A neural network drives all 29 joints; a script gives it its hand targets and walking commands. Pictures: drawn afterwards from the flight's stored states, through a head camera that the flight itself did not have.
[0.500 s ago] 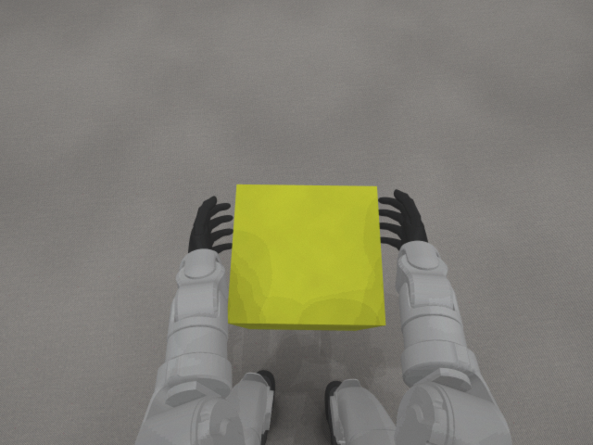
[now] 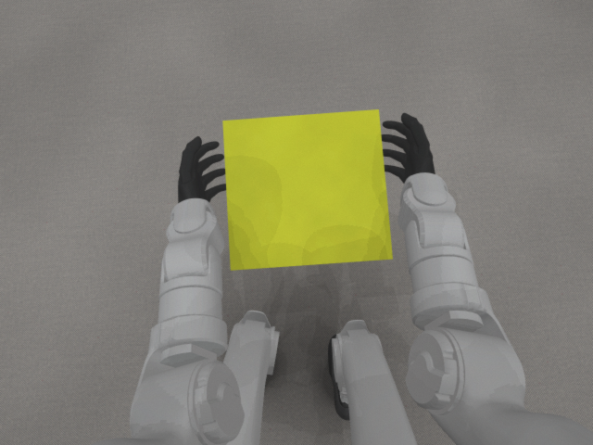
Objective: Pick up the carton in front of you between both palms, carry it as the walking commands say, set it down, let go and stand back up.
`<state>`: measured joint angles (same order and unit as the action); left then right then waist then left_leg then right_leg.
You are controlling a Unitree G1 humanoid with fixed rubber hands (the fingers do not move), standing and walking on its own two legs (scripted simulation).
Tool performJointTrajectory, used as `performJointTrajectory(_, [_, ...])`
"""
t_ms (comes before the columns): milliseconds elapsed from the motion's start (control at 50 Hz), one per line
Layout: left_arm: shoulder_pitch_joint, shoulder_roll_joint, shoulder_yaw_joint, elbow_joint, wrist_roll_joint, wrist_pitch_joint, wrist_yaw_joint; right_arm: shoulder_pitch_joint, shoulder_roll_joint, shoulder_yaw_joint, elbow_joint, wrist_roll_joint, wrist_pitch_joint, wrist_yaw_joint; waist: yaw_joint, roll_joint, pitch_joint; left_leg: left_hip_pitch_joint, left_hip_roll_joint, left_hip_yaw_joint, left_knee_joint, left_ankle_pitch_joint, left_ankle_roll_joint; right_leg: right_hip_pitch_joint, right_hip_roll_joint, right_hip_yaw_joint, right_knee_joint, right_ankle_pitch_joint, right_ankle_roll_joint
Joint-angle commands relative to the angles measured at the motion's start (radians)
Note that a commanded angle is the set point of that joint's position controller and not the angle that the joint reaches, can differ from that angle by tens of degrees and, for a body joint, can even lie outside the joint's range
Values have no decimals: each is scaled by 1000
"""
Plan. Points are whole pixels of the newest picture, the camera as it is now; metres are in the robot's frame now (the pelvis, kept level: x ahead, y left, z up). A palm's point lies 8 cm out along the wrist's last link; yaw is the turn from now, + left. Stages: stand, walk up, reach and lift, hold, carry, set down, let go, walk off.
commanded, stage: set down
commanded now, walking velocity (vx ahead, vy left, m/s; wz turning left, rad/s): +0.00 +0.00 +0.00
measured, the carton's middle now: (304, 202) +0.44 +0.02 -0.20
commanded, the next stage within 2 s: none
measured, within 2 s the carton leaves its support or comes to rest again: rests again in 0.90 s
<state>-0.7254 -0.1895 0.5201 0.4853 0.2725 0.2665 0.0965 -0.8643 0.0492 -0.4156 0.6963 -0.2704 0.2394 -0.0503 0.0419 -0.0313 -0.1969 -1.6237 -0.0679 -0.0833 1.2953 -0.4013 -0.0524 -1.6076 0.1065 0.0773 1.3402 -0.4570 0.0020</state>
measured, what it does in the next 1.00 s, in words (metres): lowers itself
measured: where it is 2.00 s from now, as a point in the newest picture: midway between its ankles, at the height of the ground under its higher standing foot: (298, 383)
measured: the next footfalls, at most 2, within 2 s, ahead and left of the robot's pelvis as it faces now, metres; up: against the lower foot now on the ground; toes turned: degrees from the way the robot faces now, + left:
none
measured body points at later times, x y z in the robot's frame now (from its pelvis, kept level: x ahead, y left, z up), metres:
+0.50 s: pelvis -0.03 +0.00 -0.13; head +0.28 -0.01 +0.20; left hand +0.45 +0.17 -0.24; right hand +0.52 -0.12 -0.24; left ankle +0.08 +0.14 -0.58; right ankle +0.06 -0.11 -0.58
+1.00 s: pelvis -0.03 -0.01 -0.21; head +0.34 -0.01 +0.04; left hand +0.48 +0.18 -0.38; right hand +0.56 -0.10 -0.38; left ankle +0.08 +0.14 -0.58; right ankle +0.06 -0.11 -0.58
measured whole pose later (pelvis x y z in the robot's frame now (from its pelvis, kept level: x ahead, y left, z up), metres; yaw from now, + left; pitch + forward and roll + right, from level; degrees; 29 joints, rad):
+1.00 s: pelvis -0.03 -0.01 -0.21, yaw +3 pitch +43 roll +5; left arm -1.27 -0.03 0.55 0.67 0.09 0.25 0.19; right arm -1.56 -0.30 -0.11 1.11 -0.08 0.23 -0.09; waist 0.10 -0.02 0.23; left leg -2.24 -0.12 -0.05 2.04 -0.56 -0.12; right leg -2.25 0.15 0.06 2.13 -0.62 0.00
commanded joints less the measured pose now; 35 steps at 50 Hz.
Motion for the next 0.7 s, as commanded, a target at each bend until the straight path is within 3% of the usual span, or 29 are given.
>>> performJointTrajectory(0, [-661,-823,-594,81,-124,-23,-256,-486,907,498,123,108,-10,267,19,-17,-848,430,-89,116,5,280,-4,356,58,-55,-72,288,18])
performJointTrajectory(260, [-904,-770,-546,83,-158,-17,-202,-716,828,486,191,142,-1,242,35,-43,-967,251,-94,157,222,205,-23,198,72,-90,151,205,15])
performJointTrajectory(500, [-1082,-680,-461,92,-167,-14,-185,-874,738,443,290,158,9,234,62,-76,-932,115,-82,185,387,167,-22,64,64,-95,308,162,13])
performJointTrajectory(680, [-1184,-604,-442,83,-206,-32,-175,-969,654,468,326,197,-3,224,85,-97,-912,49,-69,200,510,182,-26,14,51,-88,426,186,13])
